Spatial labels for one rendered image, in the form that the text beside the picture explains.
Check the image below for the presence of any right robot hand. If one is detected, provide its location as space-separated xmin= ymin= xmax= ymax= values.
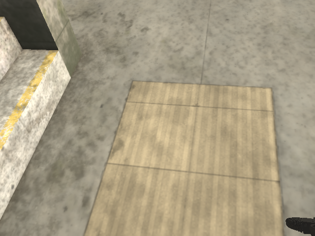
xmin=285 ymin=217 xmax=315 ymax=236

